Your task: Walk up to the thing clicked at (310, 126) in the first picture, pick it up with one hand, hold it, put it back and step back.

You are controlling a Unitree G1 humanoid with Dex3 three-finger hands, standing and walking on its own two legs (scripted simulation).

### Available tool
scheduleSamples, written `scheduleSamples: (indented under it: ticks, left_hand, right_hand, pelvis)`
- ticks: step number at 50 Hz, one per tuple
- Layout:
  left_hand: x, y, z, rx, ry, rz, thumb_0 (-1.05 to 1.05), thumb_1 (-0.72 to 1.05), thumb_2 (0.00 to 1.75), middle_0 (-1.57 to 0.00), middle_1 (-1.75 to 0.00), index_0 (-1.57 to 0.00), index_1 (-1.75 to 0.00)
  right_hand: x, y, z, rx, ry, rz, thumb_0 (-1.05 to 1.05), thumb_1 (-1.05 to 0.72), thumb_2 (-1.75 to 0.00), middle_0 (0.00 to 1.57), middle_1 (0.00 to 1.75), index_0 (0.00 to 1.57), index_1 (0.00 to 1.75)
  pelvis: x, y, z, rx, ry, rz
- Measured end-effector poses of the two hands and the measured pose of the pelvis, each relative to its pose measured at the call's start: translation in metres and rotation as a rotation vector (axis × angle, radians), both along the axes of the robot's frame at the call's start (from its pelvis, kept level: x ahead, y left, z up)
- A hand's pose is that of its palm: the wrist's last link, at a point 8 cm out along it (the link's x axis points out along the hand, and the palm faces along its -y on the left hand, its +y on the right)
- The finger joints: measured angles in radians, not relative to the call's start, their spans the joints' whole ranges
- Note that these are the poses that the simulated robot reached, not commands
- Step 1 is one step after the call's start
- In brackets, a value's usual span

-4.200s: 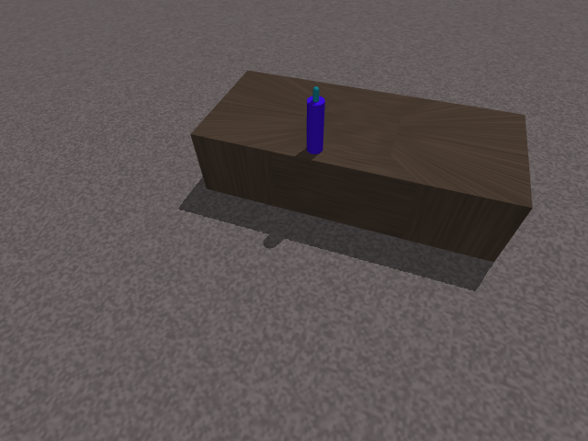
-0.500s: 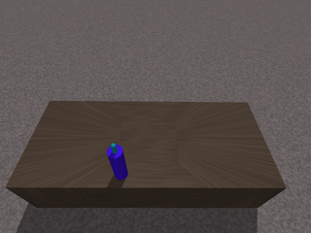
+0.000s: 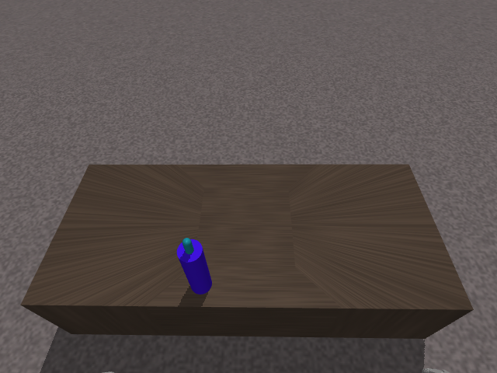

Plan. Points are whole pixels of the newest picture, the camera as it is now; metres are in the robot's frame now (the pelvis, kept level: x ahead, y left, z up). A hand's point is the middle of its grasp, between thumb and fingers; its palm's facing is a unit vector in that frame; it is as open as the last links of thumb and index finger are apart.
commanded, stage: walk up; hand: left
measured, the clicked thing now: (194, 264) +0.44 +0.18 -0.31
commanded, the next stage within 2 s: stand in 0.74 s
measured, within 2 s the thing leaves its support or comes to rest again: neither
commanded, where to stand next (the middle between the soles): +0.06 -0.01 m, yaw -2 degrees
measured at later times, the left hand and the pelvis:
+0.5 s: hand out of the picture +0.09 +0.25 -0.15, palm faces +0.01 -0.95 -0.31, open 7.4 cm; pelvis +0.00 +0.00 +0.00, yaw +0 degrees
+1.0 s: hand out of the picture +0.09 +0.25 -0.15, palm faces +0.00 -0.95 -0.32, open 7.4 cm; pelvis +0.02 +0.00 +0.00, yaw +1 degrees
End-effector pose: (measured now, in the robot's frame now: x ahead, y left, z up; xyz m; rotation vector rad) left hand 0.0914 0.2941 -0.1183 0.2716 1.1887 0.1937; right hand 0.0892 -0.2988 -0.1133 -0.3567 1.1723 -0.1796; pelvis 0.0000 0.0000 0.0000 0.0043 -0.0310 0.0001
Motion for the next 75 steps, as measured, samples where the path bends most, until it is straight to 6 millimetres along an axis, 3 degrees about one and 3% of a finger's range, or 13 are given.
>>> scheduleSamples:
  ticks: [9, 35, 55, 75]
  left_hand:
    - [0.007, -0.003, -0.001, -0.005, 0.002, -0.01, 0.01, 0.9, 0.9, -0.2, -0.3, -0.2, -0.3]
    - [-0.012, 0.002, -0.001, -0.002, 0.031, 0.03, 0.01, 0.9, 0.9, -0.2, -0.3, -0.2, -0.3]
    - [0.002, 0.005, 0.005, 0.029, 0.052, -0.002, 0.01, 0.9, 0.9, -0.2, -0.3, -0.2, -0.3]
    - [0.021, 0.001, 0.009, 0.035, 0.019, -0.008, 0.01, 0.9, 0.9, -0.2, -0.3, -0.2, -0.3]
  right_hand:
    - [-0.005, -0.008, 0.003, -0.02, 0.018, -0.019, 0.01, -0.91, -0.9, 0.2, 0.3, 0.21, 0.3]
    - [-0.012, -0.002, 0.0, -0.009, 0.049, -0.004, 0.01, -0.91, -0.9, 0.2, 0.3, 0.21, 0.3]
    - [0.009, 0.01, -0.006, 0.041, 0.064, -0.012, 0.01, -0.91, -0.9, 0.2, 0.3, 0.21, 0.3]
    - [0.029, 0.002, 0.0, 0.024, 0.024, -0.013, 0.01, -0.91, -0.9, 0.2, 0.3, 0.2, 0.3]
  pelvis:
    - [0.002, -0.001, 0.001, -0.002, -0.001, 0.002]
    - [0.003, -0.001, 0.002, -0.002, -0.002, 0.014]
    - [0.025, 0.002, 0.005, -0.002, 0.009, 0.01]
    - [0.034, -0.001, 0.007, -0.002, 0.0, 0.008]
